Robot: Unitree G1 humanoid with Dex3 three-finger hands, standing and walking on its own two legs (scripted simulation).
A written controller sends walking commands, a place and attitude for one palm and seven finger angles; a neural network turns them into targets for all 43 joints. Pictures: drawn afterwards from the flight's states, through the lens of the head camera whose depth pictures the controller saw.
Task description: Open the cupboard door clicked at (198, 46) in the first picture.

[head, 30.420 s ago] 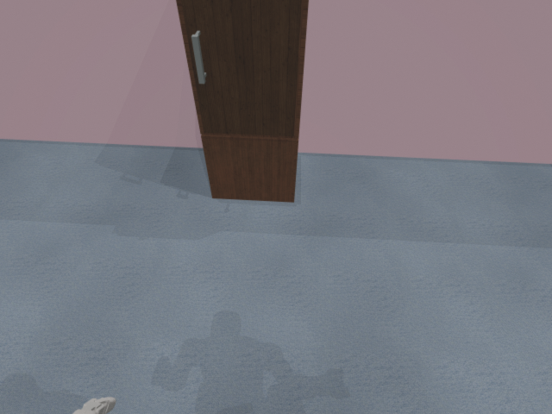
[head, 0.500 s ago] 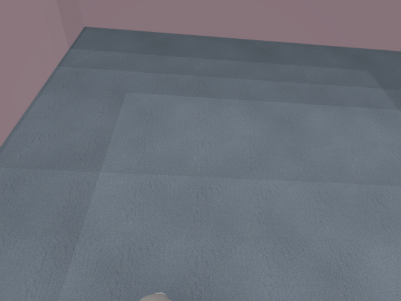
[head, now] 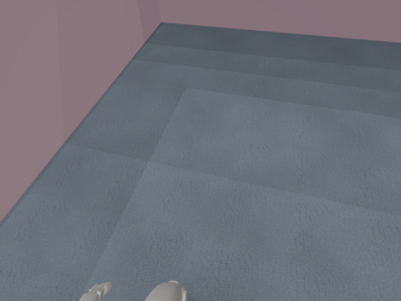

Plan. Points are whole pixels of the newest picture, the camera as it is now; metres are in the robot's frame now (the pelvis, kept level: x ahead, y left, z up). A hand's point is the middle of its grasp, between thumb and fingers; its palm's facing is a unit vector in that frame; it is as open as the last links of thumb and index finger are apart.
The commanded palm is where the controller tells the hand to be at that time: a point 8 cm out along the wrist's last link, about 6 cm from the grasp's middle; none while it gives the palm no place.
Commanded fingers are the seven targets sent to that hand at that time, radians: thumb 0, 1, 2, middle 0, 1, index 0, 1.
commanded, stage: turn to face it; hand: left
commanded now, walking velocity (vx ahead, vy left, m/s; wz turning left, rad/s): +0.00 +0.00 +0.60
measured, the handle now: out of the picture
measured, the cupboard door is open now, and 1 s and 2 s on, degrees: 47 47 47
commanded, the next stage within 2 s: none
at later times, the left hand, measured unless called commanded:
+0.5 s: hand out of the picture +0.00 +0.22 -0.17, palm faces +0.36 -0.89 -0.27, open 7.3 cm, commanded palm none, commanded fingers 0.00 0.90 0.90 -0.20 -0.30 -0.20 -0.30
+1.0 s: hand out of the picture -0.03 +0.13 -0.16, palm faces +0.61 -0.76 -0.23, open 7.3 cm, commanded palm none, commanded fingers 0.00 0.90 0.90 -0.20 -0.30 -0.20 -0.30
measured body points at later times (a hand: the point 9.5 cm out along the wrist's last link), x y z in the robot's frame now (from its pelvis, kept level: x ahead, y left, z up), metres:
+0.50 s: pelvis +0.01 -0.01 -0.01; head +0.05 +0.02 +0.44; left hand -0.02 +0.27 -0.15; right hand +0.21 -0.21 -0.13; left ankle -0.01 +0.10 -0.74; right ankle +0.03 -0.16 -0.67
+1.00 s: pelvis +0.03 -0.06 +0.00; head +0.07 -0.03 +0.45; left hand -0.06 +0.17 -0.14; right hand +0.27 -0.22 -0.14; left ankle -0.03 +0.04 -0.70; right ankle +0.08 -0.16 -0.74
